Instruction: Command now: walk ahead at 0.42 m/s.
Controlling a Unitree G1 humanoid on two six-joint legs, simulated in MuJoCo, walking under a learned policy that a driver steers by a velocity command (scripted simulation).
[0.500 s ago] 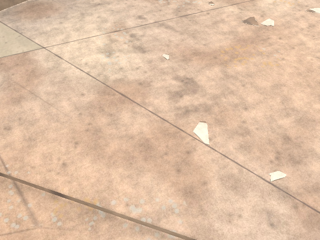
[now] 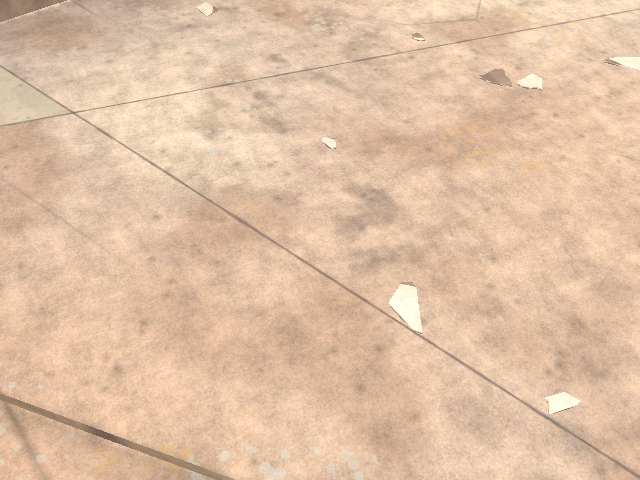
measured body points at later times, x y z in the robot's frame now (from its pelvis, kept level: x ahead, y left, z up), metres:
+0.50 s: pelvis +0.26 -0.04 +0.01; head +0.30 -0.04 +0.46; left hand +0.44 +0.21 -0.10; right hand +0.23 -0.30 -0.14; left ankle +0.09 +0.10 -0.64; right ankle +0.33 -0.14 -0.73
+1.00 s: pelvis +0.47 +0.03 +0.02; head +0.47 +0.04 +0.47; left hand +0.65 +0.27 -0.10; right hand +0.43 -0.22 -0.12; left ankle +0.46 +0.12 -0.72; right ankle +0.47 -0.11 -0.62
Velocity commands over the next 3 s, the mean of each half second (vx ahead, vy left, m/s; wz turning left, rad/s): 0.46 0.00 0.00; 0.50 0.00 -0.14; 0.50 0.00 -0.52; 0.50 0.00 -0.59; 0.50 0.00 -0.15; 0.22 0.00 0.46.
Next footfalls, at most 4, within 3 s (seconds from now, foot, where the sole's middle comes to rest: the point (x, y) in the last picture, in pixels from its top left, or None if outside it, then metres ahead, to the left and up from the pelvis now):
0.30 right None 0.38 -0.15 -0.75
0.78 left None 0.52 0.12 -0.73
1.28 right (361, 434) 0.62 -0.10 -0.74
1.72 left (339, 268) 1.08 -0.07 -0.74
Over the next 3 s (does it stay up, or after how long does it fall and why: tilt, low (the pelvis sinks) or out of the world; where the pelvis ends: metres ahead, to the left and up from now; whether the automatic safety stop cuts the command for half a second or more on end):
stays up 1.30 -0.47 0.03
